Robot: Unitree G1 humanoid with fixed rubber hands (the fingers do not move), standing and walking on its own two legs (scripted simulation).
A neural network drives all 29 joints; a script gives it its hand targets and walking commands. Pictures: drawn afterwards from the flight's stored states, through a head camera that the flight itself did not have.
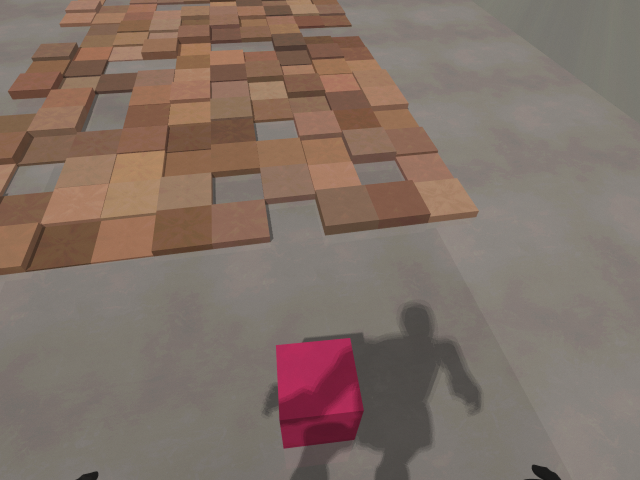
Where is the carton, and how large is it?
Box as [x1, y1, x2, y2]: [276, 338, 363, 448]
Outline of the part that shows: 349,338 276,345 279,420 284,448 354,439 363,409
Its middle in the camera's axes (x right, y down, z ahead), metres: -0.01 +0.45 +1.12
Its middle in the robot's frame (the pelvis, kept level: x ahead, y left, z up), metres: +0.48 -0.01 -0.66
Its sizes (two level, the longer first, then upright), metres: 0.210 0.200 0.250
